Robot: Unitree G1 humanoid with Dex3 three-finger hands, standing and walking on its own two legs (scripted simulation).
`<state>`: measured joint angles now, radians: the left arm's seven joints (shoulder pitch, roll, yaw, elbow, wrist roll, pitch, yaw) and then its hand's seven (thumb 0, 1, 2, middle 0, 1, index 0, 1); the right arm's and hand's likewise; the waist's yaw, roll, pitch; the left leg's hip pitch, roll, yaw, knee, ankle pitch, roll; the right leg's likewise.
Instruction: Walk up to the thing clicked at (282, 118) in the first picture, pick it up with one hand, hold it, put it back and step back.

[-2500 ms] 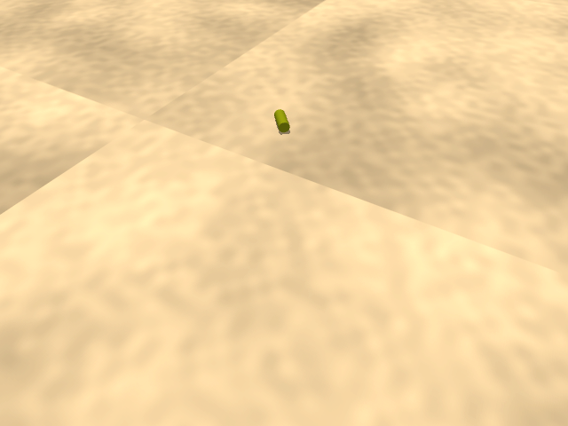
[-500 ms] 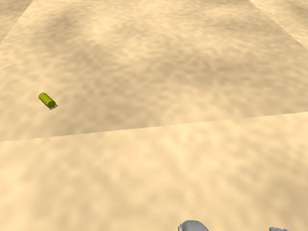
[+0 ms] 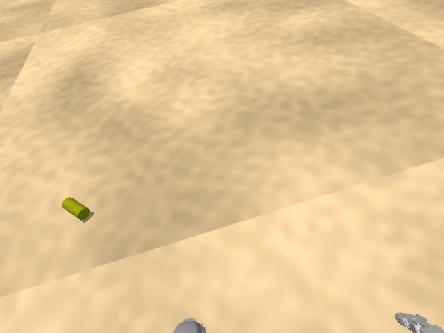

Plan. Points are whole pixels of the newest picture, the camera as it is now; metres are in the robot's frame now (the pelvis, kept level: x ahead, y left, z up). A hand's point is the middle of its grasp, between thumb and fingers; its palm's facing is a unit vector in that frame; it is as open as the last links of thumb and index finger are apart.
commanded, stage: walk up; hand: left
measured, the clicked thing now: (75, 208) +0.95 +0.92 -0.72
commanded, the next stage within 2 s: none
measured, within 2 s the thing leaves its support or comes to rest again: neither
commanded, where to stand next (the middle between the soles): +0.43 +0.85 m, yaw -32 degrees
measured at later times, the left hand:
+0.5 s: hand (23, 292) +0.29 +0.50 -0.12, palm faces -0.21 -0.79 -0.57, open 7.3 cm
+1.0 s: hand out of the picture +0.42 +0.74 -0.14, palm faces -0.29 -0.74 -0.61, open 7.4 cm
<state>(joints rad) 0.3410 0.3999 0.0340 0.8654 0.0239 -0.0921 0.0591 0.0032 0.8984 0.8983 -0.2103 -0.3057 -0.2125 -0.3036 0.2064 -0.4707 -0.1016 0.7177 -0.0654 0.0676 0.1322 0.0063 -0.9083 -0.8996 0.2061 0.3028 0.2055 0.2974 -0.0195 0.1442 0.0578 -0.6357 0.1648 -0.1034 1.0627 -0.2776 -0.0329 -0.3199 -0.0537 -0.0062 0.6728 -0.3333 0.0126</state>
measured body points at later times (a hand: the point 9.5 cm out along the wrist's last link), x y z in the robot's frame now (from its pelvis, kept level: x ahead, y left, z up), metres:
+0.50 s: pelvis +0.15 +0.21 -0.01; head +0.17 +0.17 +0.43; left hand +0.30 +0.54 -0.09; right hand +0.13 -0.12 -0.14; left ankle +0.13 +0.27 -0.70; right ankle +0.21 +0.11 -0.72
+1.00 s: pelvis +0.25 +0.44 -0.02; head +0.29 +0.42 +0.42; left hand +0.43 +0.77 -0.10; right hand +0.20 +0.10 -0.13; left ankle +0.28 +0.54 -0.72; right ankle +0.24 +0.29 -0.66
